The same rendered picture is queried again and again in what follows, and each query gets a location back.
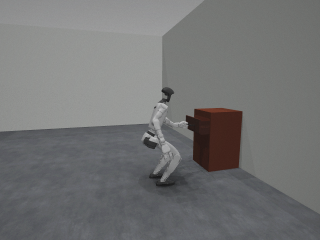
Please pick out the cabinet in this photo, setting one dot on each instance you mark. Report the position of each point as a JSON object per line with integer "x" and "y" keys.
{"x": 220, "y": 149}

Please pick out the right robot shin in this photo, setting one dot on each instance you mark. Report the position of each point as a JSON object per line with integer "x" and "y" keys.
{"x": 171, "y": 166}

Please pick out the robot right upper arm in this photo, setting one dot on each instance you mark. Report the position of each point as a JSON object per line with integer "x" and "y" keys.
{"x": 159, "y": 113}

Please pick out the robot left forearm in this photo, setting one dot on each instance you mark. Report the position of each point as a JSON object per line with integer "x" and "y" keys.
{"x": 173, "y": 125}

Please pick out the robot left upper arm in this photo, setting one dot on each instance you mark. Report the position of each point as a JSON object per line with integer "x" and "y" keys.
{"x": 166, "y": 121}

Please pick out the humanoid robot head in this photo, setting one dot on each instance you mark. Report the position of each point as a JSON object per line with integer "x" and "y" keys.
{"x": 168, "y": 92}

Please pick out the robot right forearm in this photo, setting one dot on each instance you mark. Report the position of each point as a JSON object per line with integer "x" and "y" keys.
{"x": 158, "y": 132}

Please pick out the drawer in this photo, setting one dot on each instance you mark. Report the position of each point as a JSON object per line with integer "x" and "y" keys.
{"x": 198, "y": 126}

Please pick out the right robot hand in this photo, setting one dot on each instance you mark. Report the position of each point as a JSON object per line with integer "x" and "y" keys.
{"x": 166, "y": 149}

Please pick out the left robot hand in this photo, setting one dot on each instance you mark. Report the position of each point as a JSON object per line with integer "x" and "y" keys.
{"x": 183, "y": 124}

